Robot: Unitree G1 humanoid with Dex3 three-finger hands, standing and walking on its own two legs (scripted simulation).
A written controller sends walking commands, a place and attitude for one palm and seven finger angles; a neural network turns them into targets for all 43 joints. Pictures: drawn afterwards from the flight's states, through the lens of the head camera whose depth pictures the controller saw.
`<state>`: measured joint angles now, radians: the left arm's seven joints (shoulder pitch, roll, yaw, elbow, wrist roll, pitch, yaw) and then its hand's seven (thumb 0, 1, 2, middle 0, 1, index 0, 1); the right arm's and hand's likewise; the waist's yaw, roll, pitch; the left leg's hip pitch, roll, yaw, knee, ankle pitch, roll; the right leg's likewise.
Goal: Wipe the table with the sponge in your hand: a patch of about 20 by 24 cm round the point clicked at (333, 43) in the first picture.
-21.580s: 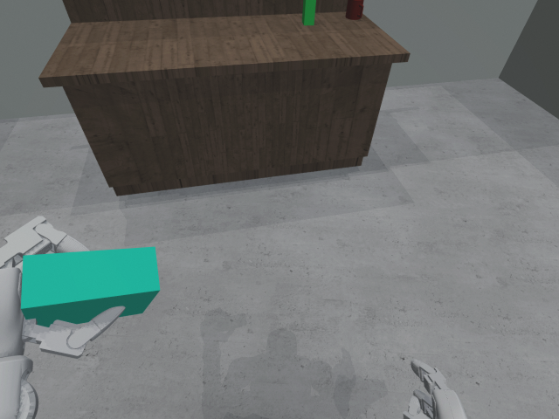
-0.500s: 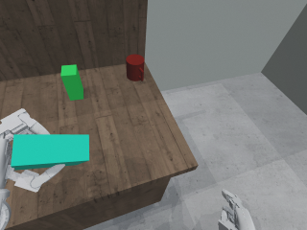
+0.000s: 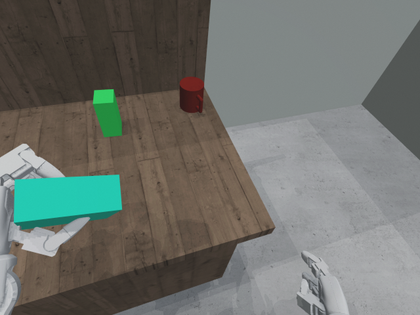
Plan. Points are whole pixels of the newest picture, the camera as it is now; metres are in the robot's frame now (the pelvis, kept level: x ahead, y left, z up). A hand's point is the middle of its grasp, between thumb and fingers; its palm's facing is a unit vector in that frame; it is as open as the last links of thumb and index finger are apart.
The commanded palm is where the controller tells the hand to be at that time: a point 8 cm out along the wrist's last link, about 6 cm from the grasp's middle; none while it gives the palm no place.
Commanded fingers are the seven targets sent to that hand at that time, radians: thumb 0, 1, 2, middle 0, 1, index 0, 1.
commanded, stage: look again from close up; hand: left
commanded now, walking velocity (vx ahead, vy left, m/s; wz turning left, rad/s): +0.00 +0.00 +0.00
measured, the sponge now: (83, 201) +0.23 +0.22 +0.14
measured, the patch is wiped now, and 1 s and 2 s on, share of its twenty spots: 0.00 0.00 0.00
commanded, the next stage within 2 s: shuffle to correct the standing spot in 0.22 s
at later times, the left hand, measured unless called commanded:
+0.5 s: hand (66, 201) +0.22 +0.23 +0.16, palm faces +0.35 -0.86 -0.36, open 9.1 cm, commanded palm +0.16 +0.26 +0.17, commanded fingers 0.00 0.10 1.30 -1.20 -1.60 -1.20 -1.60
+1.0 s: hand (115, 205) +0.23 +0.17 +0.16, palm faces +0.29 -0.87 -0.39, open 9.1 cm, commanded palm +0.17 +0.21 +0.17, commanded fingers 0.00 0.10 1.30 -1.20 -1.60 -1.20 -1.60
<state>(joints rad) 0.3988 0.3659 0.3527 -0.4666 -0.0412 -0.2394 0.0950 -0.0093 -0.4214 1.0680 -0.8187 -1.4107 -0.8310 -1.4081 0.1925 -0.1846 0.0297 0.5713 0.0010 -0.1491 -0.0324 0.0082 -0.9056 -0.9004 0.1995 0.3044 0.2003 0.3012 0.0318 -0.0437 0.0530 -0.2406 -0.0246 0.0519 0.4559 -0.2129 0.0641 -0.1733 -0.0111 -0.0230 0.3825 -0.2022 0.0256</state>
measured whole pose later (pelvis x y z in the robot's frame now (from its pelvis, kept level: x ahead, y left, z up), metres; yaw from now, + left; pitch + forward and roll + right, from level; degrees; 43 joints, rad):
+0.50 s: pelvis +0.00 -0.02 +0.00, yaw -1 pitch +0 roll -1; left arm 0.42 0.38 0.36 -0.47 -0.05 -0.22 0.09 -0.01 -0.42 1.07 -0.82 -1.41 -0.83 -1.41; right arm 0.21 -0.19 0.01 0.59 0.01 -0.14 -0.04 0.01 -0.91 -0.90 0.20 0.30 0.20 0.30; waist 0.02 -0.04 0.05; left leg -0.23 -0.01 0.05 0.43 -0.20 0.04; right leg -0.18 0.01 -0.02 0.37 -0.19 0.00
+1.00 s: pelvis +0.00 -0.07 +0.00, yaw -1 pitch +1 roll -1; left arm 0.46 0.40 0.37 -0.53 -0.09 -0.17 0.07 -0.01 -0.42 1.07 -0.82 -1.41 -0.83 -1.41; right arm 0.20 -0.21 -0.02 0.56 0.01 -0.10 -0.05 0.01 -0.91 -0.90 0.20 0.30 0.20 0.30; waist 0.00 -0.02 0.05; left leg -0.29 0.08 0.03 0.51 -0.24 -0.03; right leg -0.23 0.09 -0.04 0.44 -0.22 -0.07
